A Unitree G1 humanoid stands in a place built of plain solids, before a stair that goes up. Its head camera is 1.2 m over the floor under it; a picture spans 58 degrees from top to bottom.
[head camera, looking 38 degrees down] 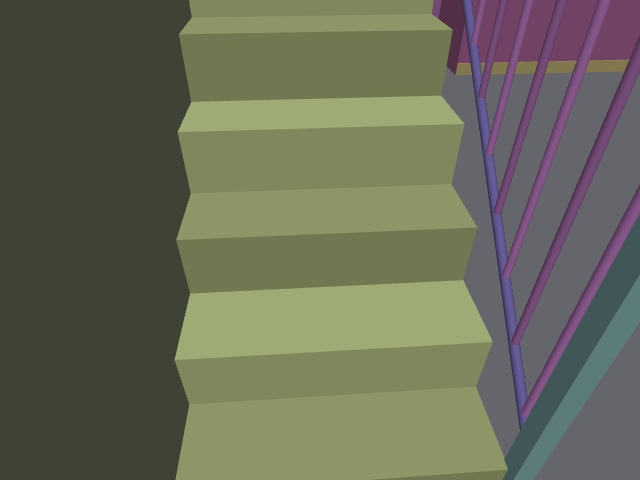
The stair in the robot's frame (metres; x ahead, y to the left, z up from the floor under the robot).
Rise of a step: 0.19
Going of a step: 0.22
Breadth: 0.76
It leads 4 degrees to the left of straight ahead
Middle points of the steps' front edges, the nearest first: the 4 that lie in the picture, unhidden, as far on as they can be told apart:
0.65 -0.04 0.36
0.86 -0.03 0.55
1.08 -0.01 0.73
1.30 0.00 0.92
